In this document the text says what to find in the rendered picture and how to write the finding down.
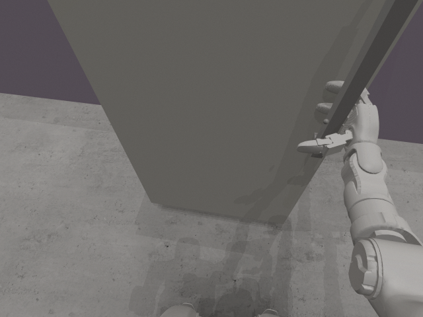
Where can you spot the fridge door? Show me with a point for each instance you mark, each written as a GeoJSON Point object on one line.
{"type": "Point", "coordinates": [210, 98]}

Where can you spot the right robot shin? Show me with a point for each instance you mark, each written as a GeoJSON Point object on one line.
{"type": "Point", "coordinates": [269, 311]}

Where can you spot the right robot hand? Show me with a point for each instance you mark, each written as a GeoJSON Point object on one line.
{"type": "Point", "coordinates": [362, 122]}

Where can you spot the robot shin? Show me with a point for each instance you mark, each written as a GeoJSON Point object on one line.
{"type": "Point", "coordinates": [187, 304]}
{"type": "Point", "coordinates": [269, 311]}

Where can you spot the right robot forearm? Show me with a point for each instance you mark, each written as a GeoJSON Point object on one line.
{"type": "Point", "coordinates": [366, 196]}

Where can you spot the right robot upper arm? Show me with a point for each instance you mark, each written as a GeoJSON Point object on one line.
{"type": "Point", "coordinates": [390, 275]}

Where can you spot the handle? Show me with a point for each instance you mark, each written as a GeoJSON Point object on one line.
{"type": "Point", "coordinates": [390, 20]}

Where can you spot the left robot shin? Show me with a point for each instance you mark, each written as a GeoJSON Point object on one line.
{"type": "Point", "coordinates": [187, 304]}

